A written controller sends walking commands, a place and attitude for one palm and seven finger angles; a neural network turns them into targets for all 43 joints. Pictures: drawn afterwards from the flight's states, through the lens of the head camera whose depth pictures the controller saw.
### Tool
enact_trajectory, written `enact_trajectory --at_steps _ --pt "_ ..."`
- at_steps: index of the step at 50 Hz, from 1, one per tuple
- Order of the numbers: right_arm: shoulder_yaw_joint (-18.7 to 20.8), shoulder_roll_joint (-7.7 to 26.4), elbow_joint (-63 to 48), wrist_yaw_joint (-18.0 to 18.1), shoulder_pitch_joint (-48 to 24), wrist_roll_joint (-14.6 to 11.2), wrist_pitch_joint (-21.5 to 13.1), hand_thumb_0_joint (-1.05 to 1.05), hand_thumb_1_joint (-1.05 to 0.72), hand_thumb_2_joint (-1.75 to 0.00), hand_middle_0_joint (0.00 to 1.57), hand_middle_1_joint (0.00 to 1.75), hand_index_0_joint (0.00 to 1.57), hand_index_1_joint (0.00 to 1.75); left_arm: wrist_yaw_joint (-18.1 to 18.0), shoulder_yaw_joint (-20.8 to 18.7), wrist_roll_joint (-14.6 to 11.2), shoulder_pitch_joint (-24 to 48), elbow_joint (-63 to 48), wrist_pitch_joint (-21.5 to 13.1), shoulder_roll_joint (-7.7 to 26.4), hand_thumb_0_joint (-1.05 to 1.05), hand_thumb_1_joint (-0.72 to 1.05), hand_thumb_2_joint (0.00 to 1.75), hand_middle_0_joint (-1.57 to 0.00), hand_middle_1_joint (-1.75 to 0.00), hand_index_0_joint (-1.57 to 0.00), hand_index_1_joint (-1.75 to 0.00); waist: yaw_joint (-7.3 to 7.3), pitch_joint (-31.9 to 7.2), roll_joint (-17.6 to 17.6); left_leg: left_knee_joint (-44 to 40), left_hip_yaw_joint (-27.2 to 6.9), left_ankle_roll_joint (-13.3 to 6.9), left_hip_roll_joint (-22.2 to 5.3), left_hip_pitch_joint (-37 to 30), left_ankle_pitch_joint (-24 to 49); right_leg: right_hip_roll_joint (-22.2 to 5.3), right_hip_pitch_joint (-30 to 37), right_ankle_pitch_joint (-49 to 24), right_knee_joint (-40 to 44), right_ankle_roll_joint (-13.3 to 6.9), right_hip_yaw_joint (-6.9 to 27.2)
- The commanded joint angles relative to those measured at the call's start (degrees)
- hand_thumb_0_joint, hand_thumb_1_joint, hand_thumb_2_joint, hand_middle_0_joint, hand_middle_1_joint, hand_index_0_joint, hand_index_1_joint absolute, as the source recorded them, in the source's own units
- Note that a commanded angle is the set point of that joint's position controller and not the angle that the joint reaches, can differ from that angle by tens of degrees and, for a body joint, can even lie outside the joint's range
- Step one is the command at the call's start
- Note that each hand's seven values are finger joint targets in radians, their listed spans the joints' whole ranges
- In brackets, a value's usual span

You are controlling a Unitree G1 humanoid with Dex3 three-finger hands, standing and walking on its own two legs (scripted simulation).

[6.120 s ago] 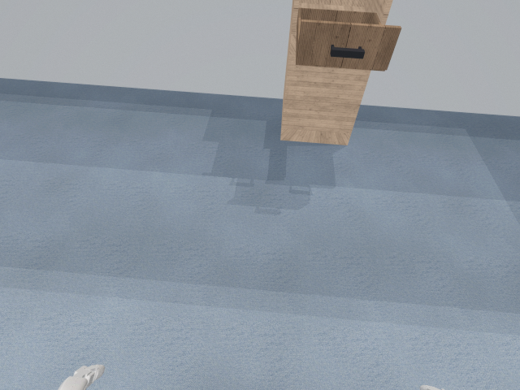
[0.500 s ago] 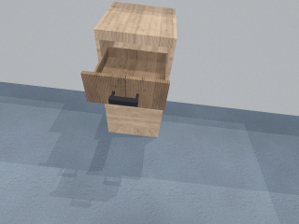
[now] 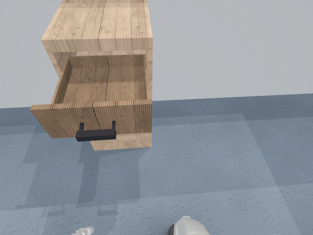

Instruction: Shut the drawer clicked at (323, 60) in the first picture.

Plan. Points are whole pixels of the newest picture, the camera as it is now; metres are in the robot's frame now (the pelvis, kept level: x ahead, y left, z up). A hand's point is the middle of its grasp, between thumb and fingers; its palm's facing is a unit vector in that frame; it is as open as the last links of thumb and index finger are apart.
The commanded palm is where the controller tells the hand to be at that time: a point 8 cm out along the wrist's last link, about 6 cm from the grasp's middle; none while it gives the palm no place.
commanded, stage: take the last steps up to it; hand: left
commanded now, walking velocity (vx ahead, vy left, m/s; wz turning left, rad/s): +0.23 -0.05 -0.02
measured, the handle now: (97, 129) +0.44 +0.19 -0.05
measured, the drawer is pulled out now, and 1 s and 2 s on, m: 0.29 0.29 0.29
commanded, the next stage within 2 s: come to a stop and stand still in 0.22 s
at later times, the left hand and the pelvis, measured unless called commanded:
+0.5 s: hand out of the picture +0.13 +0.15 -0.17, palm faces +0.09 -0.98 -0.17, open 7.3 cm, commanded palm none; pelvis +0.15 -0.02 +0.01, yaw +0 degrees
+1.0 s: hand out of the picture +0.12 +0.10 -0.14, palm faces +0.03 -0.96 -0.28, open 7.3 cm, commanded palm none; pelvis +0.10 -0.09 +0.02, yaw -2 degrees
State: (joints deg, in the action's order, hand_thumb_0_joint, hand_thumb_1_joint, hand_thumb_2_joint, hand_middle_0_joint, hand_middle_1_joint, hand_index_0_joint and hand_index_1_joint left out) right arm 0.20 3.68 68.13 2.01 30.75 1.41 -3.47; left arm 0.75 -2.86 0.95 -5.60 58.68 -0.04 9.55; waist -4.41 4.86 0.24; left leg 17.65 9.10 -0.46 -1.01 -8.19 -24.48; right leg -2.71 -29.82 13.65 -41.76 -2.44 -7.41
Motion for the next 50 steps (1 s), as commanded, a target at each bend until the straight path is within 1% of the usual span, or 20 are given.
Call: enact_trajectory --at_steps 1,2,3,4,7,11,15,18,21,24,27,29,33,38,39,41,42,43,46,50 --pt "2.79 12.09 -2.14 0.48 0.36 -0.77 -0.5 0.0 -0.9 -0.9 0.2 0.3 0.2 0.3 -0.53 -1.25 0.38 -15.65 1.51 -2.94 5.01 0.0 0.9 0.9 -0.2 -0.3 -0.2 -0.3 10.04 -6.62 -6.11 22.3 -2.74 -3.35 -11.85 11.65 60.34 3.47 25.94 -8.68 11.99 -2.88 -1.62" --pt "2.73 10.0 -3.08 -0.25 1.07 -1.57 -0.58 0.0 -0.9 -0.9 0.2 0.3 0.2 0.3 -1.15 -2.46 0.68 -22.84 3.4 -3.73 10.14 0.0 0.9 0.9 -0.2 -0.3 -0.2 -0.3 12.62 -13.17 2.24 38.37 -1.07 -1.32 -7.13 25.4 38.5 -8.58 41.28 -18.73 11.88 -7.73 12.11" --pt "2.57 7.59 -4.34 -0.14 2.65 -1.89 -0.77 0.0 -0.9 -0.9 0.2 0.3 0.2 0.3 -1.42 -3.3 -0.18 -26.16 4.24 -3.76 13.83 0.0 0.9 0.9 -0.2 -0.3 -0.2 -0.3 10.94 -19.24 10.39 57.05 -2.06 0.49 0.97 34.72 -7.98 -22.64 46.8 -33.81 17.35 -14.74 32.76" --pt "2.83 8.69 -5.5 0.07 -0.29 -2.12 -0.13 0.0 -0.9 -0.9 0.2 0.3 0.2 0.3 -1.89 -3.0 -0.89 -22.62 2.83 -3.29 13.67 0.0 0.9 0.9 -0.2 -0.3 -0.2 -0.3 10.4 -15.48 4.27 62.67 -8.82 -1.26 -1.02 35.94 -8.62 -23.78 40.34 -29.96 21.84 -17.09 31.8" --pt "2.8 5.86 -6.5 -0.69 -6.11 -0.72 1.44 0.0 -0.9 -0.9 0.2 0.3 0.2 0.3 -2.28 -1.18 -0.67 -10.43 0.53 -3.28 6.95 0.0 0.9 0.9 -0.2 -0.3 -0.2 -0.3 5.4 0.08 -0.76 59.4 -10.26 -1.05 -6.75 36.37 1.61 -18.23 15.07 -8.48 28.62 -11.42 21.01" --pt "2.45 3.49 -6.19 -0.99 -2.49 0.02 3.36 0.0 -0.9 -0.9 0.2 0.3 0.2 0.3 -2.53 -0.17 0.18 -8.12 0.19 -4.04 3.45 0.0 0.9 0.9 -0.2 -0.3 -0.2 -0.3 0.91 -1.0 1.57 45.45 -7.4 1.16 -6.8 30.19 4.72 -12.47 7.42 -14.49 29.84 -7.89 8.79" --pt "2.33 4.53 -8.3 -1.77 -8.37 -0.06 3.12 0.0 -0.9 -0.9 0.2 0.3 0.2 0.3 -1.9 -0.15 0.05 -10.2 1.32 -4.04 4.74 0.0 0.9 0.9 -0.2 -0.3 -0.2 -0.3 2.67 -2.3 6.37 32.84 -5.21 2.36 -5.89 30.91 8.97 -10.29 12.3 -13.36 30.01 -7.74 8.1" --pt "1.75 5.29 -8.91 -1.36 -13.48 -0.39 2.33 0.0 -0.9 -0.9 0.2 0.3 0.2 0.3 -2.12 0.0 0.12 -11.61 2.26 -3.67 4.91 0.0 0.9 0.9 -0.2 -0.3 -0.2 -0.3 4.22 -4.3 5.38 22.51 -5.44 3.22 -4.59 29.16 8.1 -10.62 19.73 -26.76 25.32 -7.46 8.98" --pt "1.11 6.38 -8.01 -0.75 -14.08 -0.75 2.05 0.0 -0.9 -0.9 0.2 0.3 0.2 0.3 -2.61 0.73 -0.44 -12.06 3.3 -2.83 5.0 0.0 0.9 0.9 -0.2 -0.3 -0.2 -0.3 3.82 -6.86 4.3 8.83 -5.94 3.35 -3.03 18.68 20.27 -7.47 20.76 -32.79 18.71 -3.68 6.74" --pt "2.25 12.6 -7.94 0.17 -13.64 -1.03 1.76 0.0 -0.9 -0.9 0.2 0.3 0.2 0.3 -3.5 1.42 -0.67 -15.46 3.3 -1.33 2.71 0.0 0.9 0.9 -0.2 -0.3 -0.2 -0.3 4.54 -7.72 -5.42 9.05 -11.81 -1.76 -13.75 8.92 58.8 -2.91 15.17 -12.23 15.25 1.75 5.52" --pt "2.96 13.97 -8.17 1.12 -15.04 -1.06 3.29 0.0 -0.9 -0.9 0.2 0.3 0.2 0.3 -3.56 0.69 -0.41 -15.42 2.6 0.44 4.26 0.0 0.9 0.9 -0.2 -0.3 -0.2 -0.3 4.15 -3.88 -12.84 5.13 -15.09 -6.35 -17.6 11.94 64.14 -0.54 13.4 5.26 7.09 3.09 3.48" --pt "3.51 14.98 -8.94 1.56 -15.92 -0.82 3.82 0.0 -0.9 -0.9 0.2 0.3 0.2 0.3 -3.29 -0.06 -0.34 -14.93 1.37 1.47 5.16 0.0 0.9 0.9 -0.2 -0.3 -0.2 -0.3 4.27 -2.87 -14.04 1.87 -16.63 -9.8 -20.1 15.29 62.6 0.39 11.09 18.5 -5.09 2.78 5.95" --pt "4.85 15.53 -12.02 1.48 -20.76 -0.11 4.67 0.0 -0.9 -0.9 0.2 0.3 0.2 0.3 -3.15 -1.38 -0.04 -15.37 -0.26 2.47 3.99 0.0 0.9 0.9 -0.2 -0.3 -0.2 -0.3 5.01 -8.12 -9.53 4.08 -14.68 -10.94 -19.54 14.69 51.86 0.69 6.96 17.4 -15.46 3.13 8.7" --pt "5.29 14.92 -13.32 0.01 -23.74 -0.2 5.01 0.0 -0.9 -0.9 0.2 0.3 0.2 0.3 -2.75 -0.89 0.09 -18.59 -0.43 1.32 2.36 0.0 0.9 0.9 -0.2 -0.3 -0.2 -0.3 6.61 -12.07 -8.96 7.04 -11.15 -6.16 -13.74 20.95 26.78 0.64 18.3 5.26 7.03 3.43 4.44" --pt "5.05 13.43 -13.13 -0.4 -23.21 -0.67 5.12 0.0 -0.9 -0.9 0.2 0.3 0.2 0.3 -2.81 -0.78 0.53 -19.9 0.29 0.77 3.74 0.0 0.9 0.9 -0.2 -0.3 -0.2 -0.3 7.23 -11.68 -2.67 10.19 -9.95 -3.51 -10.04 24.7 16.15 0.11 22.16 -0.69 16.27 3.6 5.63" --pt "3.88 8.37 -14.77 -1.49 -23.83 -1.02 5.93 0.0 -0.9 -0.9 0.2 0.3 0.2 0.3 -2.82 -0.96 1.09 -14.14 -1.81 0.05 10.76 0.0 0.9 0.9 -0.2 -0.3 -0.2 -0.3 6.12 -3.82 16.2 21.11 -6.35 2.26 -0.7 31.69 -2.84 -16.33 12.18 11.03 31.64 -3.45 27.0" --pt "4.08 9.98 -14.63 -1.9 -24.8 -0.75 6.15 0.0 -0.9 -0.9 0.2 0.3 0.2 0.3 -2.7 -1.01 0.88 -11.27 -2.99 0.16 12.0 0.0 0.9 0.9 -0.2 -0.3 -0.2 -0.3 6.63 -2.59 11.83 25.99 -8.99 1.99 -1.93 28.68 -3.71 -18.1 6.18 21.32 34.66 -6.01 27.55" --pt "4.15 10.31 -14.15 -2.12 -25.08 -0.37 6.32 0.0 -0.9 -0.9 0.2 0.3 0.2 0.3 -2.83 -1.36 0.95 -9.15 -3.44 -0.19 11.49 0.0 0.9 0.9 -0.2 -0.3 -0.2 -0.3 6.1 0.34 13.5 28.23 -10.61 1.52 -2.22 31.56 -1.36 -16.15 5.1 22.98 35.41 -5.22 28.52" --pt "3.84 10.99 -10.46 -2.22 -20.13 -0.14 5.63 0.0 -0.9 -0.9 0.2 0.3 0.2 0.3 -2.69 -0.8 0.42 -8.3 -2.45 -0.9 8.97 0.0 0.9 0.9 -0.2 -0.3 -0.2 -0.3 4.66 2.64 7.55 32.01 -10.32 1.59 -1.97 33.36 5.49 -13.05 11.47 9.16 32.17 -3.91 22.44" --pt "3.73 11.74 -9.72 -2.12 -17.75 -0.2 5.32 0.0 -0.9 -0.9 0.2 0.3 0.2 0.3 -2.92 -1.34 0.2 -13.4 -1.44 -1.26 9.28 0.0 0.9 0.9 -0.2 -0.3 -0.2 -0.3 6.77 -0.56 5.91 33.53 -10.03 2.85 -1.16 37.01 6.36 -14.02 23.48 -6.39 28.72 -4.85 19.32"
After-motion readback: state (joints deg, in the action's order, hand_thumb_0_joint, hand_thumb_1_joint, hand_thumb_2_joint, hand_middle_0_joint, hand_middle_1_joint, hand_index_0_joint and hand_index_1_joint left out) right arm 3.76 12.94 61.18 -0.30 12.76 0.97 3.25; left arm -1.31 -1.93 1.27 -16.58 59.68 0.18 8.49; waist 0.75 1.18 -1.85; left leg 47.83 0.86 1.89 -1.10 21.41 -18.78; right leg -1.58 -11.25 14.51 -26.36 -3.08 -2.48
